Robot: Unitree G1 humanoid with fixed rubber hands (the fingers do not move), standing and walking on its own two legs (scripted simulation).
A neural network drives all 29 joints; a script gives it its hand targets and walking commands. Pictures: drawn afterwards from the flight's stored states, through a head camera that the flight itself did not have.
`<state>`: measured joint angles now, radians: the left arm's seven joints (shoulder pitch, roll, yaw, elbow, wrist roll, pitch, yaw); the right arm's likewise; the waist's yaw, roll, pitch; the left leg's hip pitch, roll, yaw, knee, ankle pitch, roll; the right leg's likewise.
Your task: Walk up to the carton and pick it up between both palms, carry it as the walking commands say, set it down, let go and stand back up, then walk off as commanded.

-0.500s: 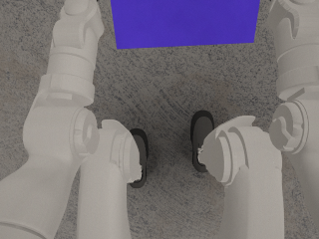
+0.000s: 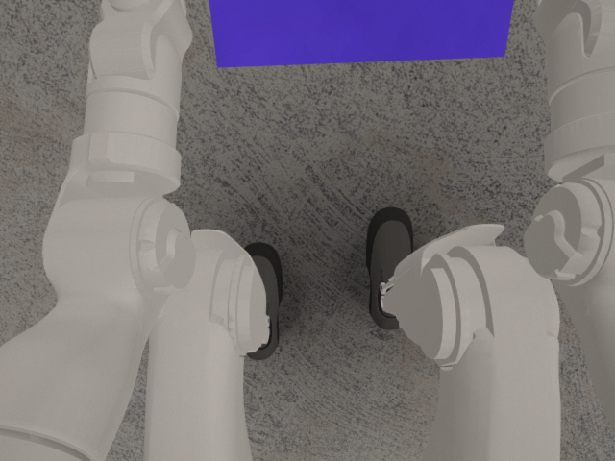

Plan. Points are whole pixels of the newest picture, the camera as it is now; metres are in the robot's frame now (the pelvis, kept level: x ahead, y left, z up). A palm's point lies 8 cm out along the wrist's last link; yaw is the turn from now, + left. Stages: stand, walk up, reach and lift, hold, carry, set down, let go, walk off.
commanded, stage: set down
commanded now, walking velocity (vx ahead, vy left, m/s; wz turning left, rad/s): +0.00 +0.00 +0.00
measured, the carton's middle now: out of the picture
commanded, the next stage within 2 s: none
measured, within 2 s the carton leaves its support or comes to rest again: neither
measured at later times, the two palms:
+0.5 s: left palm out of the picture +0.57 +0.11 -0.16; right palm out of the picture +0.55 -0.24 -0.16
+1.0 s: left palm out of the picture +0.58 +0.11 -0.17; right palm out of the picture +0.56 -0.24 -0.16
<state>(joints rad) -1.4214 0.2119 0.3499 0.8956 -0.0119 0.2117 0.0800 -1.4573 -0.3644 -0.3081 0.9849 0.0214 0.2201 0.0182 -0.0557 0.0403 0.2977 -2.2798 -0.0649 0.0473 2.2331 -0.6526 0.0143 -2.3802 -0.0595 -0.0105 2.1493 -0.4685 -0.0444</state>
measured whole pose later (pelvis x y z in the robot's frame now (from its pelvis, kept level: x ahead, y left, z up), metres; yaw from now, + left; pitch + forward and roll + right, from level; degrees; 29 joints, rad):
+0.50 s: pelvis +0.01 +0.00 +0.00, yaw +0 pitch +41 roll +1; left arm -1.43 0.19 0.38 0.87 0.02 0.19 0.06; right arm -1.47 -0.38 -0.36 1.00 0.01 0.19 0.06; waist -0.05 0.04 0.31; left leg -2.29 -0.07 0.04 2.26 -0.68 0.02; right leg -2.38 -0.06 -0.01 2.17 -0.50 -0.04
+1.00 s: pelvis +0.01 +0.00 -0.01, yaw -1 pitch +40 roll +0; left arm -1.42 0.20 0.36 0.91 0.02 0.13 0.05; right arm -1.47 -0.38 -0.36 1.04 0.01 0.13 0.06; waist -0.05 0.04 0.32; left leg -2.27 -0.07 0.04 2.28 -0.70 0.01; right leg -2.37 -0.06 -0.02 2.19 -0.52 -0.04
